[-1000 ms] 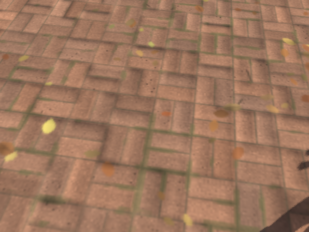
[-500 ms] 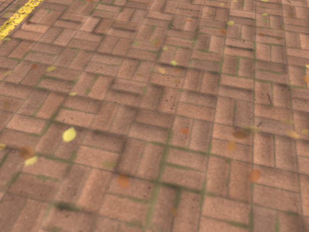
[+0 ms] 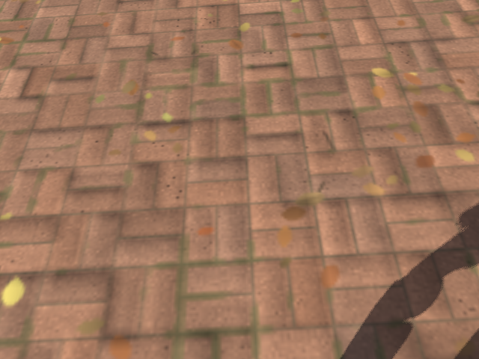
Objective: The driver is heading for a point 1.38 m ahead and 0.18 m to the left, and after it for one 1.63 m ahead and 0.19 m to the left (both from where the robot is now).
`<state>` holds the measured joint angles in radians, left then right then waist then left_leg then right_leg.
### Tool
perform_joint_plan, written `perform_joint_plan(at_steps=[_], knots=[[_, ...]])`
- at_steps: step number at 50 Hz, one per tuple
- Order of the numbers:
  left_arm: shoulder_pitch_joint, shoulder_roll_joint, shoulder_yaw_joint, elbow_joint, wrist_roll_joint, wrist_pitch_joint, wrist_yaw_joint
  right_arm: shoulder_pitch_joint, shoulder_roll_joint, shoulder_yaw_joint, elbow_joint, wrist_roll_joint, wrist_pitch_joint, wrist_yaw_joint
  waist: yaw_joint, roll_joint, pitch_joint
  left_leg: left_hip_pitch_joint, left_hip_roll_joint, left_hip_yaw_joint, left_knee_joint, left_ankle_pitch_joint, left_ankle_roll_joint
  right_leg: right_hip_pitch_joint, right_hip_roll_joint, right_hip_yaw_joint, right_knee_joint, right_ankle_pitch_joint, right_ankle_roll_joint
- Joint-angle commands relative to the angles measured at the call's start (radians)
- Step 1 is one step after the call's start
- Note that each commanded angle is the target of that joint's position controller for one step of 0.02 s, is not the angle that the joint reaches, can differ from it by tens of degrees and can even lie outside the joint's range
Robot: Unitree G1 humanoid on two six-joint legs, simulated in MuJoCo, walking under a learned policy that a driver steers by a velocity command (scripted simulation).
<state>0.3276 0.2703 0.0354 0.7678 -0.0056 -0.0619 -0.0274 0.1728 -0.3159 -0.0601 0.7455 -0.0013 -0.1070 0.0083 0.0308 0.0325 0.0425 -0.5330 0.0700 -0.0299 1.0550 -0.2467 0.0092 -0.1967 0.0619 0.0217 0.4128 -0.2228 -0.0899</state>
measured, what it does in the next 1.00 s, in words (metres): walks ahead, turning left: left foot, then right foot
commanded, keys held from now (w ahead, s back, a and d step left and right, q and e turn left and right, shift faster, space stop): w+e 0.06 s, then w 0.14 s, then w+q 0.80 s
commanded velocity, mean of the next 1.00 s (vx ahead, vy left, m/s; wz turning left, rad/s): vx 0.49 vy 0.00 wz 0.18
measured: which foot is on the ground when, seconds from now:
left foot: up 0.00-0.30, down 0.32-0.82, up 0.84-1.00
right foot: down 0.00-0.34, up 0.36-0.78, down 0.80-1.00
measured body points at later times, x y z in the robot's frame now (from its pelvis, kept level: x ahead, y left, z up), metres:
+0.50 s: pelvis +0.31 +0.03 -0.01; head +0.34 +0.03 +0.44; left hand +0.43 +0.30 -0.12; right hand +0.40 -0.25 -0.12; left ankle +0.35 +0.11 -0.74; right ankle +0.23 -0.10 -0.66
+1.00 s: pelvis +0.58 -0.02 +0.00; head +0.61 -0.02 +0.45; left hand +0.63 +0.28 -0.10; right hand +0.76 -0.27 -0.11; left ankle +0.53 +0.12 -0.66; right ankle +0.62 -0.12 -0.75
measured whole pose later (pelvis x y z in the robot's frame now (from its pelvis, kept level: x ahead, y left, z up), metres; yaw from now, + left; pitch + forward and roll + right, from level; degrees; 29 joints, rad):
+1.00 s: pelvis +0.58 -0.02 +0.00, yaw +15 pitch +1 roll -1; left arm 0.25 0.27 0.05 0.72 0.01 -0.10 -0.01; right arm 0.28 -0.33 -0.07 0.70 0.03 -0.02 0.00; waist 0.01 0.05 0.03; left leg -0.54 0.04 -0.07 1.15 -0.32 -0.01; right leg -0.21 0.03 -0.06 0.38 -0.19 -0.03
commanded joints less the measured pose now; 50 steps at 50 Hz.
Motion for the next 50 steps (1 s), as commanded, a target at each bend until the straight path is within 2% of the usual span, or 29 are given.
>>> perform_joint_plan(at_steps=[1,6,10,12,14,15,16,17,18,19,20,21,22,23,26,29,32,34,37,39,40,41,42,43,44,45,46,47,50], knots=[[-0.008,0.19,0.051,-0.074,-0.007,-0.018,0.026,-0.056,-0.088,-0.027,-0.079,-0.013,-0.002,-0.002,-0.016,-0.081,-0.005,-0.164,0.011,-0.027,-0.141,0.141,-0.037,0.103,-0.23,0.288,-0.251,0.155,-0.16],[0.057,0.18,0.053,-0.047,-0.013,-0.01,0.051,-0.214,-0.027,-0.002,-0.125,0.0,-0.01,0.016,0.041,-0.116,0.021,-0.067,-0.04,0.005,-0.466,0.387,-0.072,0.045,-0.179,0.193,-0.248,0.177,-0.111],[0.119,0.174,0.054,-0.01,-0.017,-0.003,0.052,-0.296,-0.038,0.0,-0.156,0.008,-0.026,0.037,0.068,-0.111,0.048,-0.066,-0.049,-0.003,-0.567,0.413,-0.033,0.138,-0.232,0.226,-0.209,0.215,-0.106],[0.118,0.181,0.058,0.0,-0.011,0.005,0.055,-0.277,-0.055,-0.003,-0.154,0.013,-0.028,0.044,0.053,-0.128,0.046,-0.081,-0.045,0.004,-0.59,0.355,0.0,0.228,-0.268,0.219,-0.173,0.3,-0.095],[0.106,0.195,0.063,0.0,-0.007,0.013,0.055,-0.217,-0.082,-0.014,-0.141,0.014,-0.025,0.043,0.021,-0.151,0.005,-0.011,-0.075,0.042,-0.584,0.246,0.042,0.295,-0.273,0.191,-0.086,0.573,-0.076],[0.099,0.201,0.064,-0.002,-0.002,0.019,0.054,-0.135,-0.108,-0.028,-0.121,0.014,-0.023,0.037,-0.021,-0.166,-0.063,0.096,-0.111,0.076,-0.579,0.203,0.072,0.317,-0.254,0.166,0.027,0.79,-0.065],[0.081,0.194,0.057,-0.008,0.003,0.025,0.054,0.002,-0.139,-0.043,-0.088,0.012,-0.019,0.031,-0.097,-0.153,-0.165,0.293,-0.112,0.085,-0.587,0.238,0.112,0.277,-0.213,0.119,0.212,0.897,-0.039],[0.092,0.153,0.038,-0.028,0.024,0.026,0.058,0.175,-0.182,-0.048,-0.062,-0.001,-0.014,0.027,-0.152,-0.057,-0.318,0.612,0.051,-0.132,-0.534,0.266,0.187,0.074,-0.169,0.105,0.497,0.642,-0.015],[0.244,0.047,0.01,-0.03,0.014,0.011,0.043,0.244,-0.244,-0.067,-0.029,0.004,-0.011,0.038,-0.067,0.258,-0.435,0.958,0.281,-0.66,-0.623,0.042,0.377,-0.34,0.033,0.07,0.873,-0.193,0.074],[0.17,0.131,0.016,-0.036,0.002,-0.01,0.038,0.235,-0.142,-0.043,-0.025,0.034,-0.011,0.043,-0.109,0.175,-0.382,0.946,0.262,-0.799,-0.756,-0.148,0.345,-0.477,0.0,0.145,0.951,-0.308,0.064],[0.024,0.183,0.031,-0.075,-0.024,-0.028,0.031,0.156,-0.109,-0.033,-0.041,0.031,-0.006,0.036,-0.117,0.096,-0.205,0.8,0.234,-0.642,-0.775,-0.137,0.298,-0.539,-0.055,0.137,0.939,-0.224,0.055],[-0.058,0.174,0.024,-0.095,-0.018,-0.047,0.029,0.109,-0.108,-0.03,-0.055,0.015,0.001,0.031,-0.103,-0.02,-0.128,0.655,0.191,-0.541,-0.797,-0.035,0.272,-0.51,-0.089,0.115,0.882,-0.159,0.048],[-0.09,0.164,0.027,-0.105,-0.001,-0.058,0.027,0.082,-0.103,-0.028,-0.061,0.007,0.004,0.028,-0.074,-0.053,-0.067,0.552,0.157,-0.475,-0.813,0.089,0.273,-0.497,-0.111,0.102,0.81,-0.123,0.056],[-0.076,0.158,0.029,-0.107,0.011,-0.059,0.026,0.074,-0.093,-0.023,-0.066,-0.005,0.003,0.024,-0.043,-0.03,-0.07,0.497,0.125,-0.428,-0.83,0.171,0.269,-0.444,-0.134,0.105,0.756,-0.092,0.062],[-0.056,0.12,0.021,-0.114,0.025,-0.046,0.028,0.079,-0.095,-0.024,-0.065,0.015,0.008,0.012,-0.012,0.022,-0.059,0.398,0.091,-0.346,-0.864,0.281,0.288,-0.405,-0.146,0.07,0.609,-0.095,0.11],[-0.173,0.086,0.005,-0.155,0.026,-0.04,0.032,0.113,-0.136,-0.038,-0.053,0.022,0.016,-0.007,-0.044,0.021,-0.02,0.3,0.051,-0.271,-0.88,0.275,0.264,-0.381,-0.128,0.043,0.396,0.056,0.15],[-0.288,0.073,0.0,-0.179,0.017,-0.051,0.024,0.166,-0.148,-0.042,-0.037,0.028,0.033,-0.02,-0.092,0.032,-0.021,0.246,0.01,-0.237,-0.855,0.234,0.213,-0.273,-0.075,0.032,0.198,0.278,0.163],[-0.33,0.085,0.005,-0.192,0.006,-0.056,0.018,0.204,-0.147,-0.043,-0.025,0.033,0.043,-0.024,-0.104,0.041,-0.029,0.27,0.022,-0.273,-0.819,0.192,0.197,-0.236,-0.056,0.046,0.141,0.309,0.162],[-0.331,0.126,0.026,-0.199,-0.003,-0.064,0.014,0.211,-0.139,-0.044,-0.026,0.035,0.056,-0.028,-0.081,0.067,-0.04,0.361,0.058,-0.364,-0.733,0.144,0.168,-0.199,-0.057,0.08,0.075,0.223,0.133],[-0.232,0.153,0.046,-0.176,-0.004,-0.07,0.018,0.186,-0.122,-0.04,-0.036,0.03,0.063,-0.027,-0.019,0.081,-0.07,0.359,0.039,-0.376,-0.635,0.178,0.136,-0.061,-0.065,0.061,0.018,0.171,0.087],[-0.127,0.187,0.061,-0.163,0.008,-0.074,0.026,0.183,-0.079,-0.025,-0.047,0.022,0.061,-0.022,0.034,0.054,-0.159,0.312,-0.012,-0.332,-0.469,0.171,0.106,0.121,-0.136,0.106,0.018,0.142,0.041],[0.025,0.245,0.075,-0.15,0.013,-0.067,0.035,0.215,-0.006,0.0,-0.069,-0.004,0.059,-0.021,0.072,-0.106,-0.31,0.172,-0.095,-0.222,-0.171,-0.105,0.065,0.373,-0.328,0.302,0.034,0.098,-0.019],[0.062,0.293,0.088,-0.112,0.017,-0.051,0.024,0.335,0.004,0.008,-0.103,0.038,0.049,-0.02,0.002,-0.43,-0.365,-0.156,-0.16,-0.131,0.1,-0.376,0.029,0.553,-0.506,0.768,-0.08,-0.174,-0.165],[0.013,0.189,0.068,-0.135,0.007,-0.049,0.018,0.305,-0.101,-0.013,-0.068,0.051,0.053,-0.026,0.024,-0.25,-0.247,-0.242,-0.083,-0.16,0.207,-0.306,0.012,0.46,-0.474,0.745,-0.123,-0.315,-0.139],[-0.02,0.138,0.054,-0.138,0.006,-0.044,0.02,0.204,-0.135,-0.025,-0.08,0.042,0.06,-0.024,0.042,-0.158,-0.141,-0.254,-0.054,-0.134,0.225,-0.211,0.005,0.356,-0.426,0.562,-0.124,-0.247,-0.099],[-0.061,0.124,0.047,-0.136,0.013,-0.043,0.018,0.163,-0.12,-0.025,-0.086,0.032,0.065,-0.024,0.023,-0.092,-0.085,-0.216,-0.022,-0.115,0.202,-0.142,-0.006,0.249,-0.379,0.438,-0.143,-0.099,-0.085],[-0.088,0.105,0.042,-0.126,0.016,-0.042,0.019,0.133,-0.11,-0.028,-0.098,0.022,0.067,-0.021,0.008,-0.1,-0.047,-0.202,0.003,-0.113,0.156,-0.099,-0.011,0.185,-0.343,0.353,-0.163,-0.005,-0.083],[-0.099,0.103,0.041,-0.118,0.021,-0.044,0.021,0.133,-0.092,-0.028,-0.103,0.027,0.071,-0.014,-0.008,-0.133,-0.032,-0.162,0.026,-0.103,0.134,-0.072,-0.013,0.133,-0.319,0.281,-0.189,0.051,-0.074],[-0.092,0.117,0.052,-0.09,0.011,-0.057,0.021,0.102,-0.045,-0.018,-0.125,0.028,0.084,-0.005,-0.014,-0.129,-0.019,-0.167,0.042,-0.075,0.074,-0.023,-0.025,0.099,-0.312,0.161,-0.242,0.164,-0.098]])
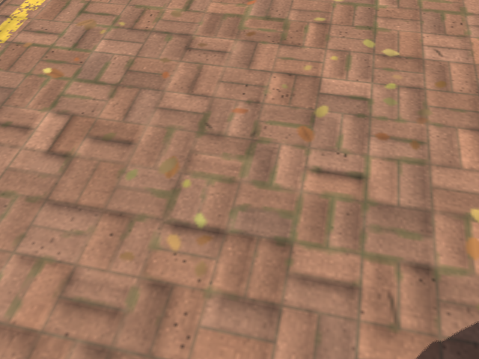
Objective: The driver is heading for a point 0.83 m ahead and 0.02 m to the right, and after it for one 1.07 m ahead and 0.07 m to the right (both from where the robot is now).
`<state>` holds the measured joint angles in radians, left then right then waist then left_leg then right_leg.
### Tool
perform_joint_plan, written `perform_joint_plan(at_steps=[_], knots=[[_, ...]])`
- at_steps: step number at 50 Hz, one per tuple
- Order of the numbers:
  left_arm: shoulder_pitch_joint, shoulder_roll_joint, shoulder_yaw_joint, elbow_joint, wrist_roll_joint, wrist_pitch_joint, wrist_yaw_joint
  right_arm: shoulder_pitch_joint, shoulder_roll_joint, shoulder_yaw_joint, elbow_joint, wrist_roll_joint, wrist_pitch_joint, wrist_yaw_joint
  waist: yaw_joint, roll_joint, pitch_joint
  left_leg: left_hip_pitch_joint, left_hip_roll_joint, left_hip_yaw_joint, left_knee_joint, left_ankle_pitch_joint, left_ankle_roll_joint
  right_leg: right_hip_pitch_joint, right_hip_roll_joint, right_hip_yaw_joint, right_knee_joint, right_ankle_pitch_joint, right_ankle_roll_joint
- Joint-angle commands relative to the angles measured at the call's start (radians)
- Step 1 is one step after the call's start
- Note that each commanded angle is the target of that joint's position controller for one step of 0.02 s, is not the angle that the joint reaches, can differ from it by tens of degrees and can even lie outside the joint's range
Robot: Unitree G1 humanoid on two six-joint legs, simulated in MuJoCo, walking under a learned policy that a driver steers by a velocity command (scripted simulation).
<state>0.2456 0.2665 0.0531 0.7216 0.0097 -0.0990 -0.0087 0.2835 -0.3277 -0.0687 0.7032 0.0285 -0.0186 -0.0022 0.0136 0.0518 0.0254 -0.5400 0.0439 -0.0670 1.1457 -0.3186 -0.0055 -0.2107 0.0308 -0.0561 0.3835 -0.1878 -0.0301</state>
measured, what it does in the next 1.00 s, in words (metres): walks ahead: left foot, then right foot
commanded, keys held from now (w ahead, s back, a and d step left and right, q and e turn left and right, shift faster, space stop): w+q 0.18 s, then w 0.10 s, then w+e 0.72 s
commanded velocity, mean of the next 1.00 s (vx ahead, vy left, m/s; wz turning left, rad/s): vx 0.50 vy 0.00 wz -0.06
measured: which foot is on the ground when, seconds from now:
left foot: up 0.00-0.30, down 0.32-0.86, up 0.88-1.00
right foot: down 0.00-0.34, up 0.36-0.84, down 0.86-1.00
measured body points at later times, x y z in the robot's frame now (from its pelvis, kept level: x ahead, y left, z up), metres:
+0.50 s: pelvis +0.26 +0.08 +0.00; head +0.29 +0.10 +0.45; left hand +0.30 +0.38 -0.13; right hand +0.44 -0.16 -0.10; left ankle +0.28 +0.16 -0.74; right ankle +0.26 -0.09 -0.65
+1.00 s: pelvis +0.55 +0.05 -0.01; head +0.59 +0.04 +0.44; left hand +0.72 +0.31 -0.11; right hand +0.63 -0.24 -0.12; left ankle +0.45 +0.21 -0.64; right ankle +0.60 -0.02 -0.74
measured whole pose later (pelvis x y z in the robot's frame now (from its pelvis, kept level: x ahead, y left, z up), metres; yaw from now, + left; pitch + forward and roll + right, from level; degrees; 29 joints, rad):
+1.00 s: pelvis +0.55 +0.05 -0.01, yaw -8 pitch +1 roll +0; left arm 0.22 0.30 0.07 0.70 -0.02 -0.05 -0.04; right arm 0.23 -0.29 -0.05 0.77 0.01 -0.10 0.00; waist 0.00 0.00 0.06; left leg -0.38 0.03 -0.03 1.20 -0.41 0.01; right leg -0.37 0.09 -0.01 0.52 -0.18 -0.10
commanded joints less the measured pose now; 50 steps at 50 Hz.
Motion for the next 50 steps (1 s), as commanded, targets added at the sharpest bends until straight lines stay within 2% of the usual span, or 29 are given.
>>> perform_joint_plan(at_steps=[1,7,10,12,14,15,16,17,18,19,20,21,22,23,25,27,29,33,38,41,42,43,44,45,46,47,48,49,50], knots=[[-0.005,0.133,0.039,-0.033,-0.006,-0.022,0.004,-0.031,-0.027,-0.007,-0.095,-0.005,-0.004,0.007,0.005,-0.135,0.004,-0.18,0.072,-0.038,-0.054,0.074,-0.016,0.119,-0.288,0.212,-0.223,0.165,-0.167],[0.018,0.184,0.052,0.012,-0.011,-0.006,0.011,-0.184,-0.003,0.01,-0.137,-0.006,-0.021,0.039,0.052,-0.102,0.033,-0.142,0.057,0.029,-0.371,0.329,-0.003,0.163,-0.268,0.013,-0.236,0.28,-0.14],[0.071,0.206,0.057,0.045,-0.025,0.007,0.012,-0.27,0.003,0.015,-0.173,-0.003,-0.024,0.054,0.075,-0.097,0.057,-0.122,0.04,0.065,-0.471,0.316,0.025,0.22,-0.29,-0.028,-0.221,0.31,-0.125],[0.097,0.219,0.06,0.066,-0.037,0.019,0.009,-0.293,-0.005,0.012,-0.194,-0.004,-0.026,0.061,0.063,-0.102,0.059,-0.091,0.012,0.086,-0.518,0.235,0.059,0.269,-0.312,-0.041,-0.182,0.425,-0.117],[0.097,0.25,0.066,0.075,-0.043,0.03,0.012,-0.235,-0.043,-0.007,-0.191,-0.013,-0.024,0.06,0.005,-0.136,0.0,0.047,-0.051,0.129,-0.55,0.145,0.103,0.301,-0.317,-0.068,-0.054,0.745,-0.102],[0.093,0.251,0.061,0.083,-0.046,0.036,0.014,-0.119,-0.078,-0.029,-0.162,-0.016,-0.022,0.054,-0.072,-0.127,-0.07,0.232,-0.085,0.143,-0.605,0.175,0.133,0.265,-0.298,-0.093,0.093,0.846,-0.084],[0.099,0.226,0.047,0.084,-0.041,0.035,0.018,0.033,-0.13,-0.056,-0.121,-0.014,-0.017,0.038,-0.152,-0.11,-0.15,0.499,-0.079,0.108,-0.629,0.239,0.16,0.12,-0.262,-0.115,0.29,0.762,-0.054],[0.164,0.119,0.006,0.042,-0.008,0.022,0.009,0.154,-0.245,-0.079,-0.101,-0.033,-0.013,0.019,-0.142,0.097,-0.309,0.928,0.209,-0.296,-0.598,0.254,0.282,-0.279,-0.155,-0.117,0.689,0.176,0.005],[0.192,0.105,-0.008,0.064,-0.021,0.002,-0.002,0.164,-0.216,-0.063,-0.109,-0.025,-0.018,0.018,-0.132,0.138,-0.486,1.003,0.386,-0.684,-0.759,0.155,0.393,-0.429,-0.026,0.076,0.927,-0.416,0.022],[0.081,0.207,0.026,0.042,-0.064,-0.006,-0.009,0.126,-0.154,-0.041,-0.104,-0.03,-0.028,0.025,-0.162,0.032,-0.353,0.881,0.352,-0.547,-0.798,0.127,0.335,-0.509,-0.07,0.165,0.978,-0.378,0.01],[0.013,0.194,0.023,0.013,-0.077,-0.008,-0.009,0.075,-0.128,-0.032,-0.089,-0.03,-0.035,0.026,-0.131,0.034,-0.2,0.721,0.306,-0.374,-0.82,0.16,0.291,-0.532,-0.112,0.142,0.929,-0.298,0.003],[0.0,0.174,0.021,0.017,-0.058,-0.003,-0.002,0.015,-0.09,-0.02,-0.075,-0.027,-0.044,0.029,-0.085,0.005,-0.113,0.584,0.254,-0.266,-0.854,0.203,0.257,-0.504,-0.151,0.13,0.85,-0.221,0.009],[0.025,0.171,0.027,0.031,-0.042,0.011,0.002,-0.033,-0.052,-0.011,-0.075,-0.03,-0.054,0.031,-0.046,0.034,-0.073,0.489,0.214,-0.182,-0.893,0.239,0.234,-0.446,-0.178,0.139,0.798,-0.156,0.016],[0.07,0.153,0.026,0.05,-0.041,0.027,0.002,-0.061,-0.044,-0.011,-0.073,-0.036,-0.064,0.032,-0.018,0.055,-0.062,0.42,0.199,-0.134,-0.936,0.243,0.226,-0.381,-0.186,0.145,0.789,-0.102,0.026],[0.104,0.117,0.023,0.068,-0.042,0.051,0.006,-0.08,-0.041,-0.015,-0.052,-0.041,-0.087,0.032,0.007,0.031,-0.042,0.366,0.194,-0.056,-0.989,0.315,0.232,-0.362,-0.181,0.149,0.774,-0.042,0.046],[0.062,0.106,0.024,0.055,-0.042,0.059,0.012,-0.073,-0.048,-0.02,-0.027,-0.051,-0.098,0.025,0.004,0.011,-0.003,0.365,0.187,0.02,-1.013,0.372,0.221,-0.422,-0.175,0.174,0.711,0.039,0.06],[0.018,0.095,0.023,0.04,-0.037,0.054,0.009,-0.057,-0.05,-0.022,-0.005,-0.052,-0.099,0.014,-0.008,0.007,0.015,0.398,0.172,0.085,-1.02,0.403,0.205,-0.464,-0.164,0.183,0.603,0.149,0.064],[-0.099,0.061,0.006,0.003,-0.03,0.043,-0.016,-0.032,-0.08,-0.028,0.025,-0.042,-0.092,0.0,-0.055,-0.013,0.053,0.445,0.172,0.179,-1.041,0.41,0.176,-0.446,-0.145,0.11,0.373,0.304,0.047],[-0.22,0.057,-0.001,-0.077,-0.029,0.042,-0.051,0.04,-0.114,-0.043,0.074,-0.02,-0.053,-0.009,-0.093,-0.025,0.087,0.646,0.237,0.222,-0.961,0.552,0.164,-0.53,-0.123,0.044,0.25,0.187,-0.006],[-0.165,0.096,0.02,-0.099,-0.031,0.05,-0.062,0.015,-0.154,-0.053,0.069,-0.014,-0.027,-0.024,-0.032,0.029,0.004,0.694,0.238,0.261,-0.778,1.003,0.13,-0.383,-0.037,-0.042,0.248,0.036,-0.062],[-0.076,0.129,0.038,-0.086,-0.033,0.054,-0.059,0.005,-0.164,-0.054,0.065,-0.013,-0.019,-0.029,0.021,0.039,-0.053,0.677,0.227,0.272,-0.64,1.114,0.115,-0.263,0.003,-0.062,0.249,-0.001,-0.088],[0.074,0.179,0.068,-0.054,-0.034,0.056,-0.047,-0.015,-0.161,-0.05,0.06,-0.008,-0.016,-0.033,0.109,0.021,-0.132,0.584,0.191,0.293,-0.433,1.072,0.084,-0.034,0.04,-0.054,0.181,0.052,-0.128],[0.211,0.265,0.099,-0.03,-0.035,0.069,-0.025,0.008,-0.119,-0.032,0.044,-0.026,-0.027,-0.034,0.158,-0.1,-0.226,0.341,0.138,0.292,-0.127,0.715,0.04,0.266,-0.085,0.167,0.148,0.075,-0.19],[0.17,0.339,0.105,-0.043,-0.038,0.059,-0.022,0.103,0.021,0.011,-0.003,-0.051,-0.058,-0.014,0.028,-0.314,-0.306,-0.099,-0.095,0.161,0.201,-0.253,-0.022,0.566,-0.322,0.745,0.049,-0.079,-0.383],[0.198,0.255,0.081,-0.062,-0.032,0.046,-0.026,-0.005,-0.065,0.0,-0.01,-0.016,-0.097,0.004,0.11,-0.187,-0.383,-0.206,-0.079,-0.042,0.28,-0.275,-0.001,0.614,-0.357,0.869,-0.061,-0.141,-0.389],[0.161,0.211,0.069,-0.059,-0.027,0.036,-0.026,-0.091,-0.1,-0.009,-0.043,0.016,-0.117,0.013,0.112,-0.143,-0.24,-0.269,-0.031,-0.044,0.238,-0.178,0.023,0.514,-0.33,0.718,-0.084,-0.08,-0.339],[0.098,0.189,0.062,-0.065,-0.032,0.031,-0.026,-0.106,-0.09,-0.004,-0.043,0.004,-0.128,0.008,0.064,-0.058,-0.147,-0.241,0.013,-0.034,0.143,-0.096,0.031,0.366,-0.283,0.597,-0.084,0.019,-0.304],[0.036,0.16,0.054,-0.079,-0.029,0.031,-0.023,-0.108,-0.095,-0.011,-0.035,-0.023,-0.128,0.002,0.026,-0.04,-0.093,-0.185,0.04,-0.026,0.057,-0.052,0.021,0.243,-0.246,0.514,-0.096,0.13,-0.283],[0.004,0.139,0.044,-0.098,-0.016,0.031,-0.018,-0.087,-0.1,-0.016,-0.031,-0.032,-0.117,0.003,-0.006,-0.06,-0.082,-0.118,0.058,-0.033,0.024,-0.019,0.011,0.163,-0.221,0.467,-0.119,0.21,-0.279]])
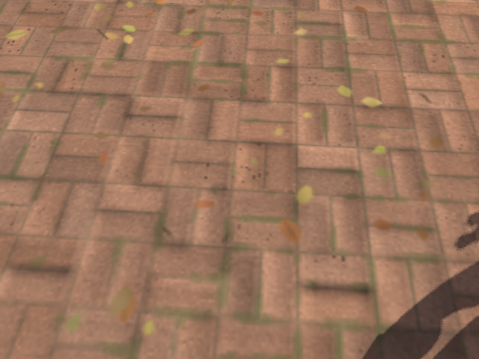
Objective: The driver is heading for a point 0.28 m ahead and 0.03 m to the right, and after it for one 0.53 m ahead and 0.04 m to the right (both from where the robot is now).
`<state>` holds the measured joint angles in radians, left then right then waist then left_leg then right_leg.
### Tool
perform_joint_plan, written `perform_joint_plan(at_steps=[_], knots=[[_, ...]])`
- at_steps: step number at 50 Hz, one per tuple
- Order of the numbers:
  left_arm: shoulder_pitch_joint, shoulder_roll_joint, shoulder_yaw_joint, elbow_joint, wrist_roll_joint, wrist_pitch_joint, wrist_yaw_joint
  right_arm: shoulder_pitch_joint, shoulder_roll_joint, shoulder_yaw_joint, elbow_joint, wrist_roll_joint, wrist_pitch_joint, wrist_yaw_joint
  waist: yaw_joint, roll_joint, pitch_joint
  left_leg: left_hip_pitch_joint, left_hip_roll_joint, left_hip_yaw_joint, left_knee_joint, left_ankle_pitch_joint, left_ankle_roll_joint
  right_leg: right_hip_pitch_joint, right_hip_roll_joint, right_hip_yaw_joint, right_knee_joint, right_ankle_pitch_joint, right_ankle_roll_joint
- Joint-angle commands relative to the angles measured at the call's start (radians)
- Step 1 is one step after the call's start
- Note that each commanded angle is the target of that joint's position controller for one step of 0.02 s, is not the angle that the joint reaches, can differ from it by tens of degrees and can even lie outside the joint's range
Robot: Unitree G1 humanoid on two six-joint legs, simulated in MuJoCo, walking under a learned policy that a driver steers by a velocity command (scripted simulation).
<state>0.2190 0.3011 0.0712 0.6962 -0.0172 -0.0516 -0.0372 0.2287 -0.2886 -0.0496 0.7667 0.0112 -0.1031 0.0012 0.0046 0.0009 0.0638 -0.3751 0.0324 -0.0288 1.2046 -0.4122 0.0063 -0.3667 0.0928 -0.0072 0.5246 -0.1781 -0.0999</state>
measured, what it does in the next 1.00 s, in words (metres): walks ahead, turning right: left foot, then right foot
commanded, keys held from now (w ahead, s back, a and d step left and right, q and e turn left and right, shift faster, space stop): w+e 0.40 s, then w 0.14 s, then no key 0.46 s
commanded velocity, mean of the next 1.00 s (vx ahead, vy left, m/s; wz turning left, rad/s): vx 0.37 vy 0.00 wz -0.36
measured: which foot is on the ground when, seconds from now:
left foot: up 0.00-0.32, down 0.34-0.80, up 0.82-1.00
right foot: down 0.00-0.34, up 0.36-0.78, down 0.80-1.00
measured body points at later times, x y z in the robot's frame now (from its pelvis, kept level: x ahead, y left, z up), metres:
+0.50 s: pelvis +0.29 +0.05 +0.01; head +0.31 +0.05 +0.46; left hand +0.47 +0.29 -0.11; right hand +0.33 -0.25 -0.09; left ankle +0.35 +0.14 -0.73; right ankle +0.19 -0.07 -0.64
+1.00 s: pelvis +0.44 -0.04 +0.00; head +0.47 -0.06 +0.45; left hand +0.69 +0.13 -0.10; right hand +0.44 -0.33 -0.13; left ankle +0.48 +0.11 -0.70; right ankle +0.49 -0.16 -0.73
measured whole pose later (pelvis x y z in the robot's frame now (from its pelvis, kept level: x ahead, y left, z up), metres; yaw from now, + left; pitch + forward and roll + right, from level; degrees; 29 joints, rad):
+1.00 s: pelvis +0.44 -0.04 +0.00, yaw -20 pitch +1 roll +0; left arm 0.11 0.22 0.03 0.72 0.02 -0.01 -0.01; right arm 0.19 -0.28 -0.03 0.86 0.00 0.01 -0.02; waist -0.01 0.03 0.04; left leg -0.38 0.06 -0.03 0.80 -0.46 -0.08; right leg -0.37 0.03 0.00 0.47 -0.11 -0.04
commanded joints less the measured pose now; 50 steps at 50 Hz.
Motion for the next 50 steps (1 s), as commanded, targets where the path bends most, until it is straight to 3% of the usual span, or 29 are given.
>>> perform_joint_plan(at_steps=[1,4,8,12,14,16,17,18,19,20,21,22,24,25,28,31,35,37,39,40,41,42,43,44,45,47,50], knots=[[0.017,0.106,0.026,-0.08,0.013,-0.017,0.014,-0.016,-0.133,-0.037,-0.095,-0.019,-0.021,0.0,-0.014,-0.021,-0.114,-0.251,0.072,-0.065,-0.071,0.09,-0.017,0.27,-0.271,0.399,-0.279,0.245,-0.213],[0.031,0.141,0.035,-0.07,0.005,-0.019,0.032,-0.044,-0.092,-0.024,-0.106,-0.029,0.005,-0.005,-0.019,-0.028,-0.081,-0.229,0.061,-0.026,-0.224,0.169,-0.071,0.152,-0.231,0.3,-0.302,0.336,-0.205],[0.08,0.16,0.042,-0.049,-0.004,-0.003,0.051,-0.202,-0.053,-0.004,-0.142,-0.022,0.001,0.002,0.046,-0.075,-0.062,-0.14,-0.002,-0.007,-0.551,0.446,-0.092,0.087,-0.157,0.236,-0.279,0.206,-0.131],[0.136,0.156,0.043,-0.025,-0.012,0.008,0.055,-0.265,-0.093,-0.016,-0.163,-0.003,-0.014,0.018,0.066,-0.096,-0.068,-0.093,-0.031,-0.047,-0.686,0.473,-0.072,0.165,-0.2,0.343,-0.211,0.087,-0.104],[0.128,0.152,0.044,-0.026,-0.01,0.012,0.058,-0.238,-0.122,-0.029,-0.159,0.0,-0.023,0.022,0.041,-0.12,-0.07,-0.066,-0.027,-0.063,-0.71,0.398,-0.043,0.216,-0.229,0.407,-0.153,0.078,-0.087],[0.102,0.126,0.037,-0.036,-0.005,0.016,0.057,-0.112,-0.148,-0.05,-0.128,-0.004,-0.033,0.016,-0.031,-0.131,-0.11,0.102,-0.027,-0.038,-0.763,0.363,0.004,0.206,-0.194,0.41,-0.042,0.129,-0.052],[0.102,0.071,0.017,-0.049,0.004,0.013,0.052,0.008,-0.187,-0.064,-0.115,-0.022,-0.038,0.009,-0.088,-0.077,-0.223,0.319,0.079,-0.126,-0.748,0.326,0.058,0.136,-0.139,0.352,0.168,0.086,-0.017],[0.212,-0.002,-0.005,-0.071,0.001,0.007,0.053,0.122,-0.269,-0.082,-0.102,-0.04,-0.032,0.003,-0.066,0.156,-0.366,0.663,0.307,-0.483,-0.787,0.198,0.184,-0.149,0.002,0.216,0.504,-0.253,0.054],[0.26,0.048,-0.005,-0.083,-0.024,0.001,0.053,0.16,-0.253,-0.083,-0.072,-0.019,-0.02,0.014,-0.053,0.342,-0.387,0.726,0.414,-0.824,-0.892,-0.103,0.266,-0.38,-0.023,0.183,0.715,-0.432,0.076],[0.192,0.138,0.017,-0.065,-0.029,0.005,0.054,0.101,-0.161,-0.059,-0.094,-0.01,-0.016,0.013,-0.078,0.192,-0.247,0.611,0.368,-0.711,-0.927,-0.209,0.224,-0.435,-0.081,0.202,0.791,-0.34,0.085],[0.106,0.151,0.022,-0.075,-0.014,0.01,0.054,0.062,-0.125,-0.047,-0.095,-0.013,-0.008,0.01,-0.083,0.116,-0.154,0.488,0.316,-0.545,-0.928,-0.112,0.184,-0.421,-0.111,0.162,0.786,-0.258,0.088],[0.065,0.132,0.02,-0.084,-0.001,0.01,0.053,0.03,-0.104,-0.037,-0.086,-0.021,-0.004,0.012,-0.066,0.077,-0.093,0.375,0.267,-0.431,-0.946,0.02,0.173,-0.388,-0.135,0.153,0.741,-0.204,0.089],[0.061,0.092,0.017,-0.087,-0.004,0.011,0.044,0.009,-0.079,-0.027,-0.068,-0.028,-0.007,0.012,-0.03,0.11,-0.054,0.264,0.205,-0.292,-0.99,0.171,0.166,-0.31,-0.168,0.145,0.656,-0.147,0.085],[0.07,0.071,0.013,-0.083,-0.007,0.013,0.041,0.014,-0.076,-0.027,-0.058,-0.023,-0.012,0.013,-0.024,0.117,-0.058,0.251,0.196,-0.255,-1.007,0.217,0.177,-0.293,-0.169,0.134,0.623,-0.141,0.087],[0.011,0.038,-0.001,-0.102,0.007,0.012,0.04,0.023,-0.113,-0.037,-0.027,-0.013,-0.018,0.014,-0.018,0.086,-0.034,0.246,0.208,-0.173,-1.039,0.426,0.215,-0.316,-0.175,0.111,0.472,-0.089,0.102],[-0.042,0.006,-0.019,-0.108,0.019,-0.001,0.03,0.004,-0.139,-0.039,-0.005,-0.008,-0.002,0.007,-0.022,0.077,-0.055,0.227,0.167,-0.028,-1.001,0.766,0.192,-0.211,-0.166,0.048,0.255,0.058,0.117],[-0.132,0.017,-0.016,-0.122,0.012,-0.01,0.013,0.073,-0.16,-0.037,0.042,0.004,0.022,0.0,-0.059,0.097,-0.091,0.283,0.162,0.009,-0.942,0.795,0.156,-0.101,-0.119,0.021,0.074,0.197,0.104],[-0.125,0.041,-0.005,-0.125,0.017,-0.011,0.009,0.063,-0.171,-0.04,0.053,0.014,0.031,-0.002,-0.034,0.105,-0.101,0.309,0.176,-0.006,-0.876,0.782,0.135,-0.047,-0.107,0.027,0.005,0.177,0.073],[-0.015,0.086,0.017,-0.084,0.033,-0.011,0.019,0.058,-0.152,-0.033,0.061,0.016,0.034,-0.004,0.028,0.07,-0.157,0.28,0.122,0.018,-0.718,0.787,0.086,0.157,-0.082,0.009,-0.109,0.311,0.027],[0.062,0.155,0.033,-0.075,0.046,-0.009,0.031,0.078,-0.114,-0.016,0.049,-0.009,0.026,-0.005,0.048,-0.016,-0.246,0.177,0.066,0.059,-0.552,0.588,0.034,0.35,-0.211,0.119,-0.058,0.712,-0.022],[0.085,0.164,0.019,-0.082,0.071,0.002,0.041,0.199,-0.028,0.02,0.05,-0.032,0.022,0.004,0.008,-0.215,-0.377,-0.068,-0.026,0.059,-0.26,-0.021,-0.036,0.616,-0.463,0.396,-0.003,1.037,-0.21],[0.087,0.086,-0.004,-0.073,0.049,0.013,0.035,0.23,-0.058,0.019,0.077,-0.024,0.034,0.011,0.013,-0.211,-0.47,-0.075,-0.009,-0.048,-0.143,-0.301,-0.061,0.601,-0.506,0.463,-0.015,1.016,-0.281],[0.044,0.065,-0.008,-0.061,0.029,0.02,0.025,0.182,-0.116,0.003,0.071,0.002,0.05,0.013,0.018,-0.169,-0.391,-0.127,0.018,-0.055,-0.104,-0.29,-0.072,0.512,-0.451,0.416,-0.067,0.769,-0.258],[-0.015,0.055,-0.011,-0.06,0.024,0.021,0.022,0.11,-0.119,-0.001,0.063,0.007,0.066,0.004,0.011,-0.109,-0.288,-0.161,0.038,-0.04,-0.121,-0.258,-0.075,0.412,-0.398,0.365,-0.106,0.591,-0.201],[-0.073,0.053,-0.014,-0.059,0.025,0.022,0.021,0.074,-0.111,-0.003,0.06,-0.002,0.084,-0.009,-0.006,-0.087,-0.218,-0.146,0.053,-0.039,-0.182,-0.212,-0.083,0.295,-0.367,0.324,-0.146,0.477,-0.163],[-0.158,0.075,-0.005,-0.057,0.04,0.03,0.023,0.099,-0.084,0.0,0.075,-0.012,0.116,-0.026,-0.056,-0.129,-0.167,0.016,0.043,-0.008,-0.327,-0.115,-0.103,0.086,-0.304,0.231,-0.206,0.339,-0.12],[-0.166,0.058,-0.006,-0.035,0.045,0.034,0.033,0.116,-0.053,0.007,0.101,-0.019,0.122,-0.033,-0.058,-0.138,-0.192,0.161,0.023,0.019,-0.496,0.082,-0.089,0.026,-0.275,0.184,-0.225,0.18,-0.112]])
